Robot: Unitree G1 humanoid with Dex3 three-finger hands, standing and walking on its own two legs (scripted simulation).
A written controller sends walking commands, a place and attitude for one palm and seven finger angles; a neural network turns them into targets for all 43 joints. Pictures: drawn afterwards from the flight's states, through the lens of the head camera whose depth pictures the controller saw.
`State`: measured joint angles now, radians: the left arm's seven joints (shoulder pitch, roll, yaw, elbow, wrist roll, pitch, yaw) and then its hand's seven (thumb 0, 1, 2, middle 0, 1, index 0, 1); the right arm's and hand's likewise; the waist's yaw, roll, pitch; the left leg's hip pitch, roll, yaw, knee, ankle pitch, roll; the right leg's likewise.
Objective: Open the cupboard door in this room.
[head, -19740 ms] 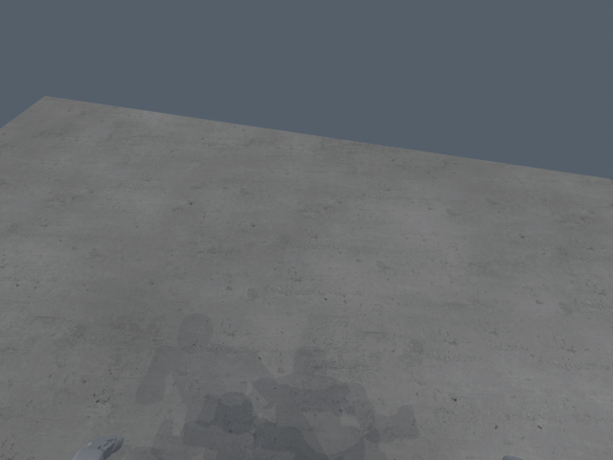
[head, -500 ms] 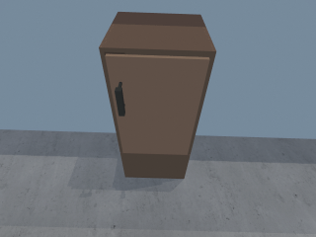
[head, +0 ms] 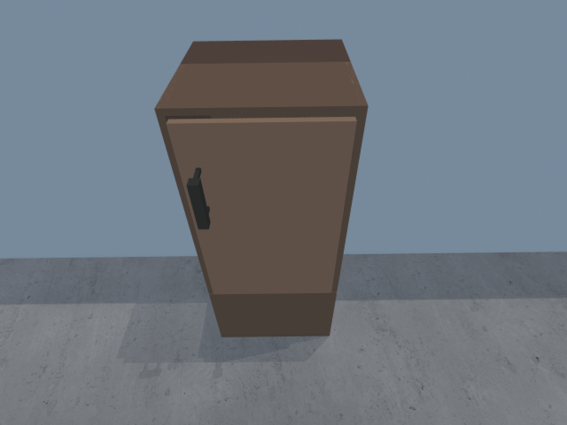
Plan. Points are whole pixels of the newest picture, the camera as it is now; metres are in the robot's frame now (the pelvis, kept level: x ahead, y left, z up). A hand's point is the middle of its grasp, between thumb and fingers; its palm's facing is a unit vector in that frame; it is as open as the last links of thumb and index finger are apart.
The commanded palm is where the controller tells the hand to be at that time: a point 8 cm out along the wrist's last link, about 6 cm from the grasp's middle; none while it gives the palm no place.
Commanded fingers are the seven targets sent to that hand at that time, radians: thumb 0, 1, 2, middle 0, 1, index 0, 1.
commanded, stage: come to a stop and stand still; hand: left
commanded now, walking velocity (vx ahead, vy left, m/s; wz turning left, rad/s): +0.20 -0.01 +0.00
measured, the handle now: (201, 198) +0.58 +0.22 -0.02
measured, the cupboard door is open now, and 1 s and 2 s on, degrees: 0 0 0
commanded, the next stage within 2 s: look again from close up in 2.00 s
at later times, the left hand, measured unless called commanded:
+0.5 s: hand out of the picture +0.05 +0.18 -0.18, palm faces +0.03 -0.98 -0.18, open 7.3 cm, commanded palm none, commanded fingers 0.00 0.90 0.90 -0.20 -0.30 -0.20 -0.30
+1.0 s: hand out of the picture +0.02 +0.19 -0.18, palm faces +0.03 -0.98 -0.17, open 7.3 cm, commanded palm none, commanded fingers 0.00 0.90 0.90 -0.20 -0.30 -0.20 -0.30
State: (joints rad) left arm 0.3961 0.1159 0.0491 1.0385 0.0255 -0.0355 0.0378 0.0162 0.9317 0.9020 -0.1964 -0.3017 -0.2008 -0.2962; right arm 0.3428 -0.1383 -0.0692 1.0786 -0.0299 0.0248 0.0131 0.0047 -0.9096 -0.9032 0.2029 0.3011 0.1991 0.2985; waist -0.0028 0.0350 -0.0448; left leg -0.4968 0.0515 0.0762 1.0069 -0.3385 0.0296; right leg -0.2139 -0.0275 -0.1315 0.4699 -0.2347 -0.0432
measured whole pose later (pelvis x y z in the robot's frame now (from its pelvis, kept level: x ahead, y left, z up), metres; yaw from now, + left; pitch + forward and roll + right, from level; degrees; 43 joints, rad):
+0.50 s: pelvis +0.05 +0.02 +0.00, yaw -1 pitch -1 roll +0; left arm 0.31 0.12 0.02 1.03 0.02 0.02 0.04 0.01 0.92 0.90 -0.20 -0.30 -0.20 -0.30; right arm 0.22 -0.15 -0.05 1.07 -0.01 0.01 -0.04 0.01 -0.94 -0.90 0.20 0.30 0.20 0.30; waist 0.00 0.00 0.06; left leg -0.28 0.06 0.15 0.52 -0.22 0.01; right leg -0.20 -0.03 -0.07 0.53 -0.31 0.00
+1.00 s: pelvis +0.03 +0.03 +0.00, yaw +0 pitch -1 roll -1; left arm 0.33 0.13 0.01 1.07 0.02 0.01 0.03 0.01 0.92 0.90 -0.20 -0.30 -0.20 -0.30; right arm 0.32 -0.12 -0.02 1.12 -0.02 0.02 -0.01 0.00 -0.91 -0.90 0.20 0.30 0.20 0.30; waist -0.01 0.00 0.02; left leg -0.28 0.04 0.13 0.44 -0.15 0.03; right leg -0.19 -0.04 -0.09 0.44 -0.23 0.01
